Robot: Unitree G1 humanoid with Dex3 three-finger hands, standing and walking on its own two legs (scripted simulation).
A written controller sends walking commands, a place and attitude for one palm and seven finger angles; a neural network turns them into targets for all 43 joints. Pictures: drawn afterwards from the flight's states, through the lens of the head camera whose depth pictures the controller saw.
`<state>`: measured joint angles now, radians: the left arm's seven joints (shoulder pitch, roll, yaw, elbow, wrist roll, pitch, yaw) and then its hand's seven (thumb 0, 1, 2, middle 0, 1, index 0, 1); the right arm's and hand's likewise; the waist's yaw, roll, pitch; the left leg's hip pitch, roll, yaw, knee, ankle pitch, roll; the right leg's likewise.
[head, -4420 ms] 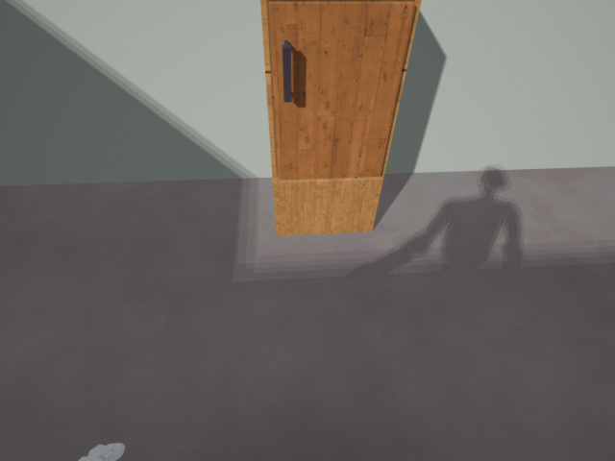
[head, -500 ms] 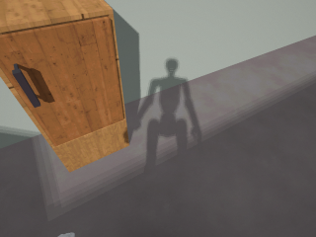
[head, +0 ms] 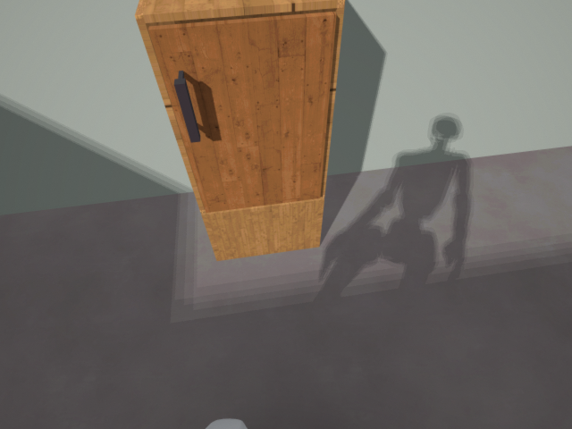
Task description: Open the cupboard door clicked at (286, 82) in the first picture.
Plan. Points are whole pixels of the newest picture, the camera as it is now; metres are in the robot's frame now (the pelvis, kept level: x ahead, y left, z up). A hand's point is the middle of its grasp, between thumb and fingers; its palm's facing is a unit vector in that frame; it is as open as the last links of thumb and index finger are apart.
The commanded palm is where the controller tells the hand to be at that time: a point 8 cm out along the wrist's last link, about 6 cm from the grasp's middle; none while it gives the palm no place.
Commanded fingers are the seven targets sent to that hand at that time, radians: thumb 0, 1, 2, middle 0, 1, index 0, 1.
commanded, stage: turn to face it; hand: left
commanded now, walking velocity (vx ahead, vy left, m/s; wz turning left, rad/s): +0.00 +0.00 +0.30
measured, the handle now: (188, 107) +0.77 +0.29 +0.00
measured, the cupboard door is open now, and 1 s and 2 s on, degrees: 0 0 0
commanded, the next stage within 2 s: take the last steps up to it in 0.24 s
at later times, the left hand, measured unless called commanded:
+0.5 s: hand out of the picture +0.02 +0.26 -0.16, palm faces +0.14 -0.96 -0.23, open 7.4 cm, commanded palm none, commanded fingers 0.00 0.90 0.90 -0.20 -0.30 -0.20 -0.30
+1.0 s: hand out of the picture -0.03 +0.11 -0.16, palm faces +0.24 -0.95 -0.17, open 7.4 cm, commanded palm none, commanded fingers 0.00 0.90 0.90 -0.20 -0.30 -0.20 -0.30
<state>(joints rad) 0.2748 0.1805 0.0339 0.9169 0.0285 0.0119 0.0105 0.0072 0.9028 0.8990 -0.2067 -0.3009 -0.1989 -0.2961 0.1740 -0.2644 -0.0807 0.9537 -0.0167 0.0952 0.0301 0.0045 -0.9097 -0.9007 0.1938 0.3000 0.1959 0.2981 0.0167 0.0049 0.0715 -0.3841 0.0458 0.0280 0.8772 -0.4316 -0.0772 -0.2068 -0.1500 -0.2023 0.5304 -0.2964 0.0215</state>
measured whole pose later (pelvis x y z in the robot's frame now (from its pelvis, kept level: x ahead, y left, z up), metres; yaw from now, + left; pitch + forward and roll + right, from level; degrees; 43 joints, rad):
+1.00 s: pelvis +0.08 -0.02 +0.01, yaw +9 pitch -1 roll +0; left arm 0.47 0.08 0.02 1.16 0.02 -0.06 0.02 0.01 0.92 0.90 -0.20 -0.30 -0.19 -0.30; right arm 0.29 -0.20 -0.08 1.10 -0.03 0.02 0.01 0.00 -0.91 -0.90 0.19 0.30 0.20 0.30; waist 0.00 0.05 0.01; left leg -0.58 0.10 0.03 1.06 -0.18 -0.02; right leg 0.01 0.06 -0.13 0.27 -0.27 -0.08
